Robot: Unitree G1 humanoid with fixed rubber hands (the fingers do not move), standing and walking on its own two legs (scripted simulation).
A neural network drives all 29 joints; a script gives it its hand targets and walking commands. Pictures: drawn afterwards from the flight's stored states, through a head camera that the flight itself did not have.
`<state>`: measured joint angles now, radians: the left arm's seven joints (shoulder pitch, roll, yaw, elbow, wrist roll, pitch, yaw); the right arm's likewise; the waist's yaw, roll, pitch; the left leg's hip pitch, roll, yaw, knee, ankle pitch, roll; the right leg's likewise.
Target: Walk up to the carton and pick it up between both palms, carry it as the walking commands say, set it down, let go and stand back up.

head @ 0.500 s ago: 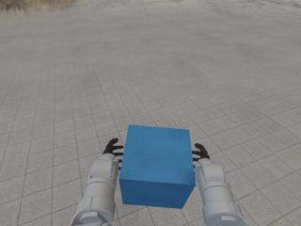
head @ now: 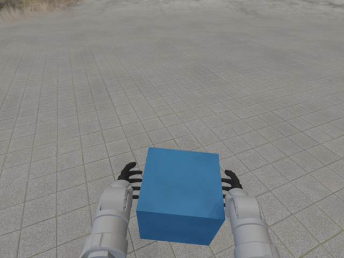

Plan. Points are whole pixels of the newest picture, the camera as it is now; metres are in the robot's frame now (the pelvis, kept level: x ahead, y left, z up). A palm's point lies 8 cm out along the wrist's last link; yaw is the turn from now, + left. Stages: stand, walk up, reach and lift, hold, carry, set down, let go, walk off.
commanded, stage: reach and lift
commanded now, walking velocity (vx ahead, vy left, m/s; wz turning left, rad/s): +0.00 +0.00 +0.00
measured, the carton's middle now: (178, 196) +0.32 -0.01 -0.04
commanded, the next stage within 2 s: hold in 0.36 s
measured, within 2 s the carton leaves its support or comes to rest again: neither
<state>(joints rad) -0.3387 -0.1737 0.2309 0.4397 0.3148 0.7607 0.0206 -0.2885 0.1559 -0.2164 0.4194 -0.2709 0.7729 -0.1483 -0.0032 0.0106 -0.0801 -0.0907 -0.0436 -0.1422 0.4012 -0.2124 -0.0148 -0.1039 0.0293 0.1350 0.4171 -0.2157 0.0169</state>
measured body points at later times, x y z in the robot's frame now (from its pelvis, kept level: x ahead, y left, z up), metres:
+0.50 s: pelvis -0.01 -0.01 +0.00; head -0.08 -0.01 +0.44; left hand +0.29 +0.14 +0.03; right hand +0.28 -0.15 +0.02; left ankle +0.01 +0.13 -0.74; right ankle +0.02 -0.13 -0.74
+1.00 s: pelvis -0.01 +0.00 +0.00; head -0.10 +0.00 +0.44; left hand +0.29 +0.14 +0.03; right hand +0.27 -0.15 +0.02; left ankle +0.01 +0.13 -0.74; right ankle +0.02 -0.13 -0.74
